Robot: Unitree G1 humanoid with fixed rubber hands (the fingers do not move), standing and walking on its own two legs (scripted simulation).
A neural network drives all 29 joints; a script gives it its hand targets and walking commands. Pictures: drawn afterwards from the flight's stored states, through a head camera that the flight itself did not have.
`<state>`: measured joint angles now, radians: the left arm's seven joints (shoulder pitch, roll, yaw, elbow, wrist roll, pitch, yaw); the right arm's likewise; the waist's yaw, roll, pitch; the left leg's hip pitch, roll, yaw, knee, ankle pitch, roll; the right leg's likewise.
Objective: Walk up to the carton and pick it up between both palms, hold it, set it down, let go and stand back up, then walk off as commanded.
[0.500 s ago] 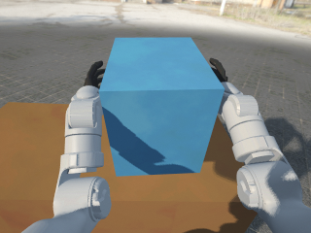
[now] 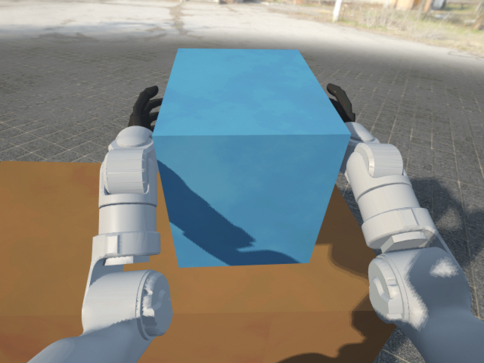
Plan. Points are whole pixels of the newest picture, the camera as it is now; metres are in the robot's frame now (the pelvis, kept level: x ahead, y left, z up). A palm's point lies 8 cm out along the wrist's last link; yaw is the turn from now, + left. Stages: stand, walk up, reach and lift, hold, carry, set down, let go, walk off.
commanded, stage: set down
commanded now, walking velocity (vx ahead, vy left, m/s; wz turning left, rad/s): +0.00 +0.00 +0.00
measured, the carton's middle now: (241, 152) +0.40 +0.00 +0.24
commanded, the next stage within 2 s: none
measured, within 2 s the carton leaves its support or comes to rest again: neither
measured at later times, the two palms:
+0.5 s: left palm (147, 144) +0.41 +0.16 +0.24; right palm (324, 160) +0.40 -0.15 +0.22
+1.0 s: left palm (148, 158) +0.42 +0.17 +0.21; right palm (319, 171) +0.40 -0.14 +0.20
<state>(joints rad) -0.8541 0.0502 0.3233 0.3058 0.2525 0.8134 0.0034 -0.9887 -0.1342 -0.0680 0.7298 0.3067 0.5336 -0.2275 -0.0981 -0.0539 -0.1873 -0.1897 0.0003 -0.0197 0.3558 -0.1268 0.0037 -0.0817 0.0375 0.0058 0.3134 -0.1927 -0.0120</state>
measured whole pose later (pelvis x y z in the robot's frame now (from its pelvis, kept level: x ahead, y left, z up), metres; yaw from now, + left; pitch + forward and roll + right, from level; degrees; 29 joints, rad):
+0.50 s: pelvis +0.01 +0.00 +0.00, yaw +0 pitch -4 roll -1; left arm -0.84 0.03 0.39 0.38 0.31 0.55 -0.10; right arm -0.85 -0.04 -0.13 0.73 0.18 0.22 -0.21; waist -0.08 -0.06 -0.05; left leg -0.13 0.00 -0.02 0.35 -0.14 0.00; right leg -0.01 0.04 0.01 0.28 -0.19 -0.01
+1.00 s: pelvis +0.01 +0.00 +0.00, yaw +0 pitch -4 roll -1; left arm -0.83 0.05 0.39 0.46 0.31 0.42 -0.12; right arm -0.82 0.02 -0.22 0.74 0.04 0.14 -0.19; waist -0.08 -0.09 0.00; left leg -0.13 0.00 -0.02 0.35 -0.14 0.00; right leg -0.01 0.04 0.01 0.28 -0.19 -0.01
